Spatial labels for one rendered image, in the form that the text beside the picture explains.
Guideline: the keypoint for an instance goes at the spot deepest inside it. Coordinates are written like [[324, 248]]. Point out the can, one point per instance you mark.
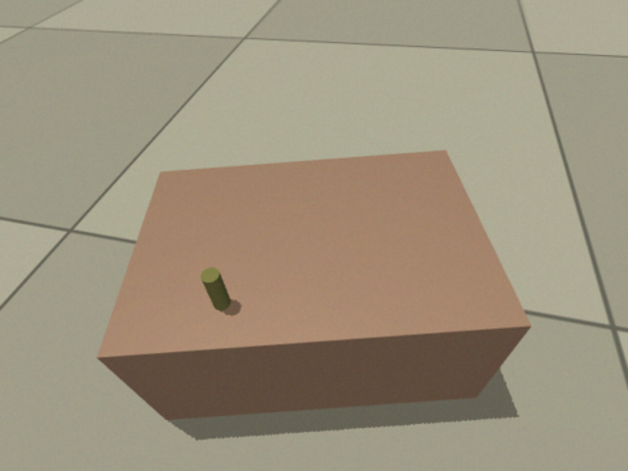
[[213, 282]]

